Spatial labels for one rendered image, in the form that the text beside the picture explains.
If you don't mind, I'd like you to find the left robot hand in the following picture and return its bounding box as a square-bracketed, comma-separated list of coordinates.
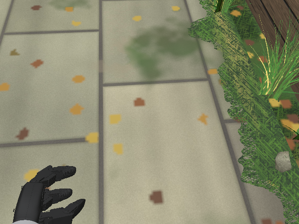
[12, 165, 86, 224]

